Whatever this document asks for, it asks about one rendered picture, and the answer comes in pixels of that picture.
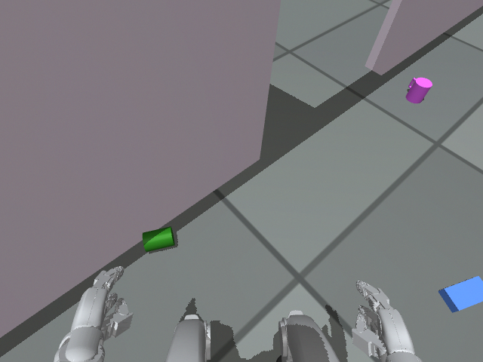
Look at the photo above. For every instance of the right robot hand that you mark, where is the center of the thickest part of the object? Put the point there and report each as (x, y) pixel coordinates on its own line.
(388, 333)

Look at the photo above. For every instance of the left robot arm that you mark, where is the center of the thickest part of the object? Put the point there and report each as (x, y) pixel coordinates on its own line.
(84, 344)

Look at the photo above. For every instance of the left robot hand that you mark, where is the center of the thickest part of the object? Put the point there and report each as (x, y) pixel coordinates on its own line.
(95, 303)

